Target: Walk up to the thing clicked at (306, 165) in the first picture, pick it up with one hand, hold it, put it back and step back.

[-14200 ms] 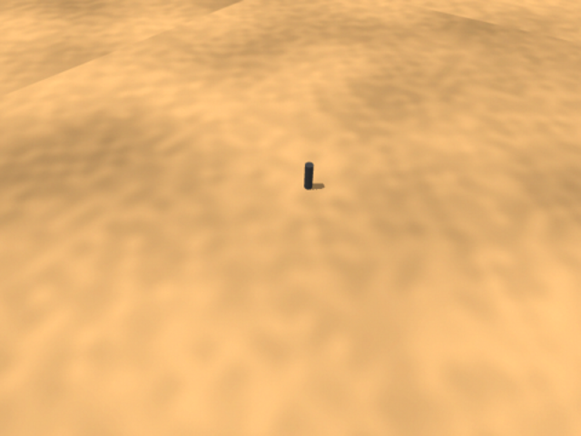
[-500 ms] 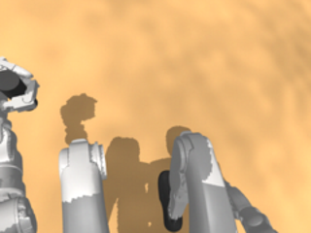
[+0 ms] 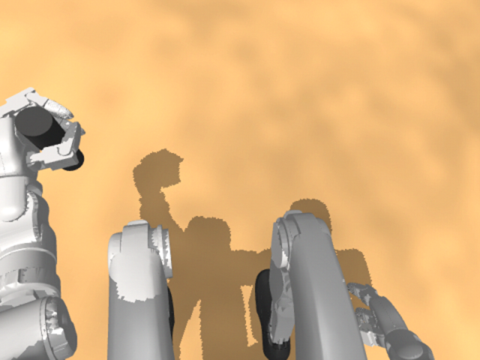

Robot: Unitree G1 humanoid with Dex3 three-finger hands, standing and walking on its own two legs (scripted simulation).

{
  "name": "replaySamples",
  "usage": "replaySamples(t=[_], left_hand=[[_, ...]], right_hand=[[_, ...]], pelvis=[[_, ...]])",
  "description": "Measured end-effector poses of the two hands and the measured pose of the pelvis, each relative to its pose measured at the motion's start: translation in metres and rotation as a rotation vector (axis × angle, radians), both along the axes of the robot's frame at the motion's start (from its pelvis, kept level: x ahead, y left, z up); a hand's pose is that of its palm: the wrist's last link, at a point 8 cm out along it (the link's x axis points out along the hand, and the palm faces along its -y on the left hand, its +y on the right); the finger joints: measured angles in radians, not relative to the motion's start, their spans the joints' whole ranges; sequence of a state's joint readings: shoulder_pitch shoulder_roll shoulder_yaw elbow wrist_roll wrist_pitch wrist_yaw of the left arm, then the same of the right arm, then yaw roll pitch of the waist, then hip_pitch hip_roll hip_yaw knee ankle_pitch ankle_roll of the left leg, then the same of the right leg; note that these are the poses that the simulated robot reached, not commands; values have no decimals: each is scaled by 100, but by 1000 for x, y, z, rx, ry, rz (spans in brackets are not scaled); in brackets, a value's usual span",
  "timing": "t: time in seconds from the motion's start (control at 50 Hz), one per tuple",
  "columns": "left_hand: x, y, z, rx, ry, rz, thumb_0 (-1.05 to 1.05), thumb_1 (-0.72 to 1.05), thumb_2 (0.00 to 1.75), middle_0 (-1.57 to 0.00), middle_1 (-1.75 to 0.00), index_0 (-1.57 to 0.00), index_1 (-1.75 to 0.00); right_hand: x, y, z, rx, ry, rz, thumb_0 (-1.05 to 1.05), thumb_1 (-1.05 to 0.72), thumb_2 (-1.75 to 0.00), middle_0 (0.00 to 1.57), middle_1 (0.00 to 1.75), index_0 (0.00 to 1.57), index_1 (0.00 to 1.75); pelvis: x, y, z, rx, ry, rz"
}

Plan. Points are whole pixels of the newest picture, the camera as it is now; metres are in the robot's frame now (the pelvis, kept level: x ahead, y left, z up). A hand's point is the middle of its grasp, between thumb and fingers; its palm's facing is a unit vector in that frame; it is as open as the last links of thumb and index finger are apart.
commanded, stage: settle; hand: left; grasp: from the side
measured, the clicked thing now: (55, 143) +0.44 +0.28 -0.06
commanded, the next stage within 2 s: lift in 0.46 s
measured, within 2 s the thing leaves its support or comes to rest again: neither
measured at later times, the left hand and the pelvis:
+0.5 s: hand (56, 127) +0.45 +0.26 -0.01, palm faces +0.22 -0.97 -0.05, open 5.3 cm; pelvis +0.00 +0.00 +0.02, yaw +1 degrees
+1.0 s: hand (39, 114) +0.43 +0.26 +0.05, palm faces +0.20 -0.98 -0.04, open 5.3 cm; pelvis +0.00 +0.00 +0.05, yaw +3 degrees
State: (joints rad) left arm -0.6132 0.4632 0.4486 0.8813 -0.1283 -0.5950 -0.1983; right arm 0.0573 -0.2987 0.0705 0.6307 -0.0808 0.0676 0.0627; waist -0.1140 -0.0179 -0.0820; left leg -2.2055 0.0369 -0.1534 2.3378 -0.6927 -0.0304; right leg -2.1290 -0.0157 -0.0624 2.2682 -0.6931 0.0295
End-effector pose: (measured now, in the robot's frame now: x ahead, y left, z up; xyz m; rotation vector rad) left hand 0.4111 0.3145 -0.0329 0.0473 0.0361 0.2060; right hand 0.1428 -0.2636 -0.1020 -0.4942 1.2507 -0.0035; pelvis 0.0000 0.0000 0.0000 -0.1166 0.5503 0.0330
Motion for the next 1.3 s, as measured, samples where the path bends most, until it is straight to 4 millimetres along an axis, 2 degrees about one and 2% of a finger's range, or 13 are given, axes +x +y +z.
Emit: replaySamples(t=[0.24, 0.64, 0.8, 1.02, 1.16, 1.3], left_hand=[[0, -3, 14, -3, 3, 7, 3, 15, 114, -100, -111, -103, -114], [7, -7, 30, -1, -1, 13, 3, 15, 115, -100, -112, -103, -115], [4, -9, 42, -6, -3, -7, 3, 15, 115, -100, -112, -103, -115], [-9, -10, 87, -8, -13, -8, 3, 15, 115, -101, -111, -103, -114], [-18, -13, 126, -8, -20, -5, 3, 15, 115, -101, -111, -103, -114], [-27, -19, 173, -3, -12, -5, 3, 15, 114, -100, -111, -103, -114]], right_hand=[[-3, 3, 7, 12, -9, -12, 0, -89, -90, 20, 30, 20, 30], [-24, 1, 11, 21, 32, -46, 0, -89, -90, 20, 30, 20, 30], [-23, 1, 19, 27, 16, -75, 0, -91, -90, 20, 30, 20, 30], [-4, 5, 47, 49, -53, -88, 0, -91, -90, 20, 30, 20, 30], [13, 10, 78, 68, -110, -94, 0, -90, -89, 20, 30, 20, 30], [32, 18, 115, 89, -162, -107, 0, -90, -89, 20, 30, 20, 30]], pelvis=[[-2, 0, 10, 10, 2, 7], [-3, -1, 19, 23, 8, 13], [-2, -1, 27, 28, 16, 17], [0, -1, 58, 36, 25, 23], [3, -1, 88, 40, 26, 28], [10, 0, 127, 43, 13, 33]])
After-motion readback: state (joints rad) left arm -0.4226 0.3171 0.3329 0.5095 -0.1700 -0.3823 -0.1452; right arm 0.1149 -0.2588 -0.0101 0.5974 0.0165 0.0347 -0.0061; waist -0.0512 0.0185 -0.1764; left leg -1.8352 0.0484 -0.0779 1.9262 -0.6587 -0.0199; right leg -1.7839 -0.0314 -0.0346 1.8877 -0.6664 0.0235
